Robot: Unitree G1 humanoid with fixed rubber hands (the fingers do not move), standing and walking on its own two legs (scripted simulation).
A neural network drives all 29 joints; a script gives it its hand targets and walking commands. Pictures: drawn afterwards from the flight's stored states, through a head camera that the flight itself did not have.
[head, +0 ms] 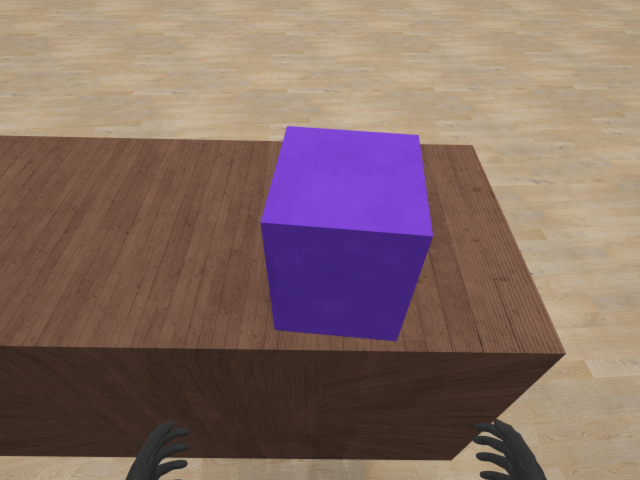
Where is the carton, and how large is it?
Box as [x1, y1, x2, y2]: [260, 126, 432, 340]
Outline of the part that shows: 287,126 260,222 275,329 396,340 432,237 418,135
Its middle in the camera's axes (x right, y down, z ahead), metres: +0.04 -0.01 +0.61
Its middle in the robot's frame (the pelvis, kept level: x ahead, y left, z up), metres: +0.48 +0.02 +0.02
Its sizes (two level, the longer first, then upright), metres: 0.210 0.200 0.250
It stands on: a pedestal, 0.68 m high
